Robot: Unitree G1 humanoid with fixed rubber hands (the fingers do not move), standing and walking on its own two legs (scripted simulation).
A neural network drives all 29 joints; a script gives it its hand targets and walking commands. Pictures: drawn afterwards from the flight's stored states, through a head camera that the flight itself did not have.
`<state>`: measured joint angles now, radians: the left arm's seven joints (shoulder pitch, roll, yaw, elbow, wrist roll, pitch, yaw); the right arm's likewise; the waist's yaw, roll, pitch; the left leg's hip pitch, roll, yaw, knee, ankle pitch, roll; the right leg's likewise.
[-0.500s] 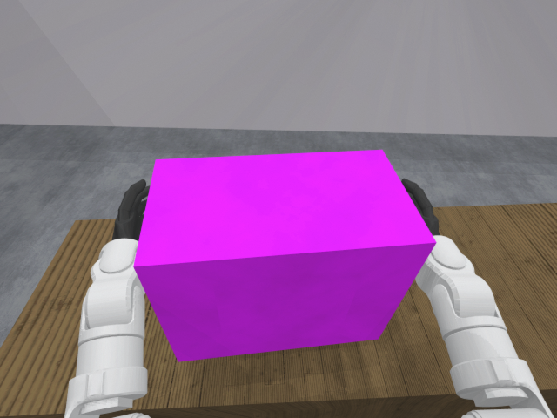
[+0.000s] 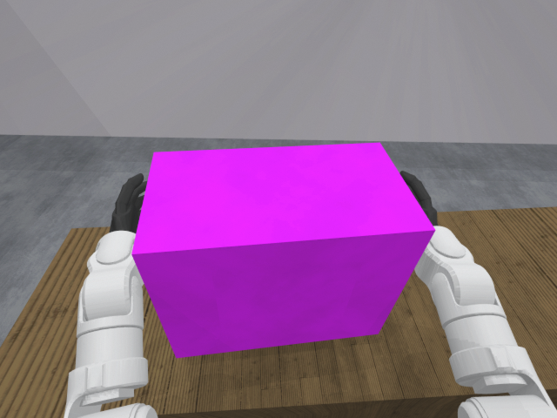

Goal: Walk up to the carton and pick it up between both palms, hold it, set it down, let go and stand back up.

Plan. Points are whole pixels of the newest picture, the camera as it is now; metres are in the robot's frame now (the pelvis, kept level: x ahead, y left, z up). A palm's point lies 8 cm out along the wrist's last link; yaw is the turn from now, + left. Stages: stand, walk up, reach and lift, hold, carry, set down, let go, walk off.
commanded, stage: reach and lift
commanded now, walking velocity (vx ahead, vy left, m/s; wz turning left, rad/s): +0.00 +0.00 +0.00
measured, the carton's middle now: (276, 251) +0.34 +0.01 +0.12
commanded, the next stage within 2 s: hold in 0.10 s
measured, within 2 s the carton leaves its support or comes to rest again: neither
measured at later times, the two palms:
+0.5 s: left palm (121, 222) +0.36 +0.22 +0.17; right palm (414, 214) +0.36 -0.19 +0.17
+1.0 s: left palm (121, 222) +0.35 +0.21 +0.18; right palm (418, 213) +0.35 -0.19 +0.17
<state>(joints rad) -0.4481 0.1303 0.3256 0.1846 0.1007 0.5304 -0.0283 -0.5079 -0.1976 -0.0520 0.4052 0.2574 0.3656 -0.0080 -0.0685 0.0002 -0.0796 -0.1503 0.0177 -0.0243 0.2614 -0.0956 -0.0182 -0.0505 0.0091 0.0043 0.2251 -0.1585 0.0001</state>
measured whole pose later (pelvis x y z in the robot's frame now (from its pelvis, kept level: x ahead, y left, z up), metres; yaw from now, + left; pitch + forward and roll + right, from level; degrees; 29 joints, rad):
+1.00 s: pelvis +0.00 +0.00 +0.00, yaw +0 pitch -1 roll +0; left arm -0.48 0.14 0.34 0.15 0.11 0.61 -0.05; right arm -0.55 -0.20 -0.06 0.39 0.28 0.44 -0.02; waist -0.07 0.00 -0.10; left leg -0.14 0.01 -0.03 0.26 -0.10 -0.02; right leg -0.04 0.01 0.00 0.23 -0.16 0.00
